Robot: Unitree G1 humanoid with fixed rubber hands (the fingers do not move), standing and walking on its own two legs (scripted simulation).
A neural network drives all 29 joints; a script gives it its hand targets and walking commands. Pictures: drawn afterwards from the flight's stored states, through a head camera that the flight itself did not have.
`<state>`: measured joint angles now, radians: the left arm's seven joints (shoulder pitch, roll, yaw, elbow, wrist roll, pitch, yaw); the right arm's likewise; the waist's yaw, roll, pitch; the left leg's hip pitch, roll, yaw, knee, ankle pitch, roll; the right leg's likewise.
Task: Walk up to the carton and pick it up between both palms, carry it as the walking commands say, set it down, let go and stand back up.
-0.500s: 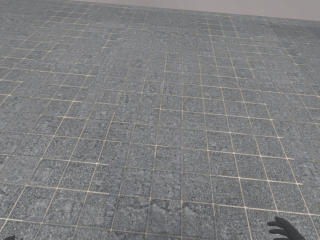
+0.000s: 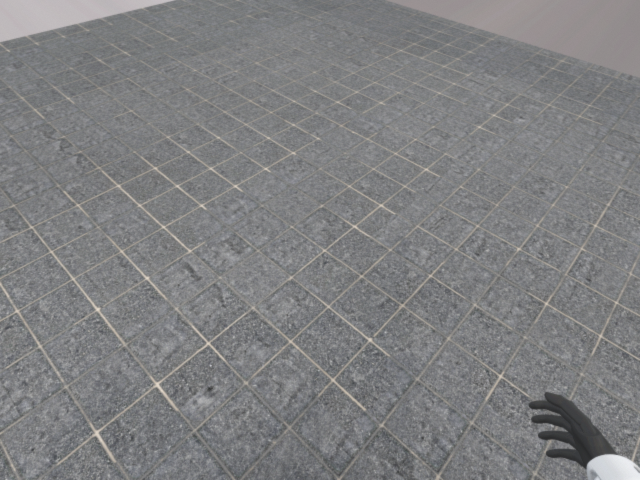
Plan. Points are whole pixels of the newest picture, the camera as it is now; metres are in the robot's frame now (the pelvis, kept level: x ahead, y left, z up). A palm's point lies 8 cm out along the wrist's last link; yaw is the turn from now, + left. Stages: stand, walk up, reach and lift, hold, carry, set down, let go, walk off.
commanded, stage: walk up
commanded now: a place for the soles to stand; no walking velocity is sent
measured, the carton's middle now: out of the picture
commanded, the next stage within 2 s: none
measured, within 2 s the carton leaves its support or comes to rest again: neither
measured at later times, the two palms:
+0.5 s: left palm out of the picture -0.01 +0.47 -0.05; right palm (368, 245) +0.52 -0.06 -0.03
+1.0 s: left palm out of the picture +0.04 +0.55 -0.03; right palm (233, 180) +0.70 +0.22 -0.05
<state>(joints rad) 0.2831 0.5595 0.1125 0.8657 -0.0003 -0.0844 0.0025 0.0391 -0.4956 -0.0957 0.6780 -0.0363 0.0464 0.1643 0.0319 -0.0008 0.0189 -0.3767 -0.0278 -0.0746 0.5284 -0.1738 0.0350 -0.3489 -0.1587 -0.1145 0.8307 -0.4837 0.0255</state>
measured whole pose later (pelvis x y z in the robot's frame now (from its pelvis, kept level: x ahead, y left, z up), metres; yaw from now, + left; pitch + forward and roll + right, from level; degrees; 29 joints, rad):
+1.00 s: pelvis +0.31 +0.27 +0.00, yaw +48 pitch +0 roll -1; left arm 0.38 0.59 0.09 0.85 0.02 -0.15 0.00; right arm 0.01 -0.52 -0.10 0.78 -0.02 -0.02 0.18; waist 0.07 0.06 0.01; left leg -0.53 0.09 0.02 0.66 -0.20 0.01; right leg -0.06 -0.19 -0.30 0.44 -0.33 0.07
